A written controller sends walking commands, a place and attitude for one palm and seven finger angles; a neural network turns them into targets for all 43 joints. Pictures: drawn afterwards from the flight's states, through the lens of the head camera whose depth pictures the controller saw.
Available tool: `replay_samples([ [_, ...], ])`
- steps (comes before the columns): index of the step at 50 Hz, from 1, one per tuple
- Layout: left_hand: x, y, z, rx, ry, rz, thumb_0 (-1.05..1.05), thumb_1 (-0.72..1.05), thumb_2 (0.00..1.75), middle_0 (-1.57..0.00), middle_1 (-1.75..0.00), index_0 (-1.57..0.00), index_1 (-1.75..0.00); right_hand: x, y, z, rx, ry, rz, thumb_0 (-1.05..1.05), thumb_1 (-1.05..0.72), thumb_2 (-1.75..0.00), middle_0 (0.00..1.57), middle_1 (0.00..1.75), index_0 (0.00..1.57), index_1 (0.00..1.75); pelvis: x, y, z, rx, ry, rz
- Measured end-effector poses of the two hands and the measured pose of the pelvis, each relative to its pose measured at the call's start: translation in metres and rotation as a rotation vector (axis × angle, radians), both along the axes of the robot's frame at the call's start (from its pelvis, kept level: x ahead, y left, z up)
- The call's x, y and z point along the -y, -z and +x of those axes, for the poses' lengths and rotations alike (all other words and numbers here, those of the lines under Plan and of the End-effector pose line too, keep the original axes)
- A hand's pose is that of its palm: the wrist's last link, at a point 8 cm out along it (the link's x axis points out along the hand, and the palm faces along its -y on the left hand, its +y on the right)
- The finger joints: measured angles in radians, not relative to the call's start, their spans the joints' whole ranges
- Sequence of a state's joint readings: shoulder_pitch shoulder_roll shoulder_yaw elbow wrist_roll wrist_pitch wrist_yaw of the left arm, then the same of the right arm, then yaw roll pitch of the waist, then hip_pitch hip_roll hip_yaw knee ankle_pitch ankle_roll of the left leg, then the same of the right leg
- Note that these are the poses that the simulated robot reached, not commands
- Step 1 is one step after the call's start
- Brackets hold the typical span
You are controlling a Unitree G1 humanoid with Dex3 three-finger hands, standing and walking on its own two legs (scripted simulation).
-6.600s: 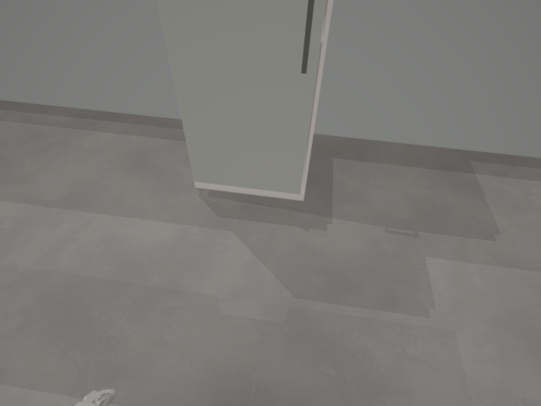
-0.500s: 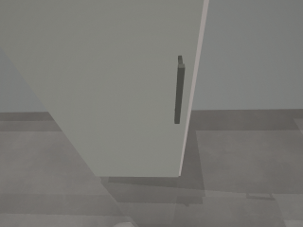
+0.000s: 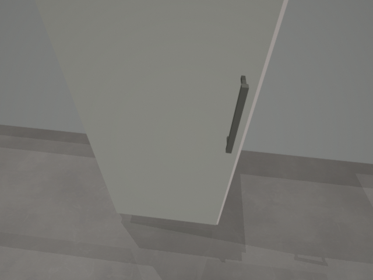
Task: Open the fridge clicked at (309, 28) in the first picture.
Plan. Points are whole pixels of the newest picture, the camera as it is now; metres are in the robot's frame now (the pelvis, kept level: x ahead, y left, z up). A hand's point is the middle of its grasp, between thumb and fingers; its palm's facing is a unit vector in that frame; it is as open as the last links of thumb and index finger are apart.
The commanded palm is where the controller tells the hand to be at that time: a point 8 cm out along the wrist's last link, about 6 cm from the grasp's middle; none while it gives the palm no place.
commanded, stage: come to a stop and stand still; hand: right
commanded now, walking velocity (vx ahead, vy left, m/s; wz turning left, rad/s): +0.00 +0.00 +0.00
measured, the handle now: (235, 118) +0.53 -0.09 +0.07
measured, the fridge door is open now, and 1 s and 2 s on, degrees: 0 0 0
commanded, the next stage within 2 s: look again from close up in 1.16 s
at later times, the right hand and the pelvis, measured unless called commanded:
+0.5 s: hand out of the picture -0.04 -0.12 -0.18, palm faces +0.06 +0.99 -0.15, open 7.4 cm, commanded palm none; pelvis +0.00 +0.02 +0.00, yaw +0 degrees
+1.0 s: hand out of the picture +0.02 -0.13 -0.18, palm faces +0.04 +0.98 -0.18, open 7.4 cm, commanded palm none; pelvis +0.04 +0.03 +0.00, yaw +0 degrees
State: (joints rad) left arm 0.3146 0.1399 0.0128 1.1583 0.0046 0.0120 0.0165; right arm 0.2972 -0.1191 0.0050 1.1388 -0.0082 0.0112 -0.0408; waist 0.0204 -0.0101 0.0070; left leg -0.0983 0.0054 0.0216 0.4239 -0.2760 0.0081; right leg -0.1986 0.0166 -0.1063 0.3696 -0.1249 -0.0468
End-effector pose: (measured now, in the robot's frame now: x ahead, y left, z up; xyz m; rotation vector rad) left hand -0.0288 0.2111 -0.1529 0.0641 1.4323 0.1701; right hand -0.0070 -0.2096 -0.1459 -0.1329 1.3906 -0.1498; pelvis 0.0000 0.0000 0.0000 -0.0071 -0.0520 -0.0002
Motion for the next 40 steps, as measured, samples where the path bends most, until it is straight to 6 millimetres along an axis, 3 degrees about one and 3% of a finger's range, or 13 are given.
replay_samples([
  [7,-0.002,-0.002,-0.037,-0.091,-0.012,-0.008,0.00,0.91,0.89,-0.20,-0.30,-0.20,-0.30,-0.015,0.003,-0.021,-0.033,0.017,0.022,0.01,-0.91,-0.90,0.20,0.30,0.20,0.30,-0.009,0.001,-0.008,-0.013,0.006,0.004],
  [13,-0.003,-0.002,-0.045,-0.121,-0.014,-0.013,0.00,0.91,0.90,-0.20,-0.30,-0.19,-0.30,-0.024,0.003,-0.041,-0.088,0.039,0.028,0.01,-0.91,-0.90,0.20,0.30,0.20,0.30,-0.014,0.001,-0.009,-0.024,0.008,0.005],
  [22,-0.004,0.000,-0.018,-0.071,0.000,-0.021,0.00,0.90,0.90,-0.20,-0.30,-0.19,-0.30,-0.035,0.002,-0.048,-0.119,0.056,0.035,0.01,-0.91,-0.90,0.20,0.30,0.20,0.30,-0.020,0.001,0.000,-0.029,0.005,0.004],
  [28,-0.006,0.001,0.010,-0.022,0.023,-0.018,0.01,0.91,0.90,-0.20,-0.30,-0.19,-0.30,-0.040,0.003,-0.035,-0.095,0.053,0.040,0.01,-0.91,-0.90,0.20,0.30,0.20,0.30,-0.022,0.001,0.007,-0.030,0.005,0.003],
  [40,-0.023,-0.003,0.036,-0.010,0.031,0.016,0.01,0.92,0.90,-0.20,-0.30,-0.19,-0.30,-0.039,0.003,-0.001,-0.061,0.035,0.034,0.01,-0.91,-0.90,0.20,0.30,0.20,0.30,-0.025,0.000,0.025,-0.036,0.000,-0.001],
])
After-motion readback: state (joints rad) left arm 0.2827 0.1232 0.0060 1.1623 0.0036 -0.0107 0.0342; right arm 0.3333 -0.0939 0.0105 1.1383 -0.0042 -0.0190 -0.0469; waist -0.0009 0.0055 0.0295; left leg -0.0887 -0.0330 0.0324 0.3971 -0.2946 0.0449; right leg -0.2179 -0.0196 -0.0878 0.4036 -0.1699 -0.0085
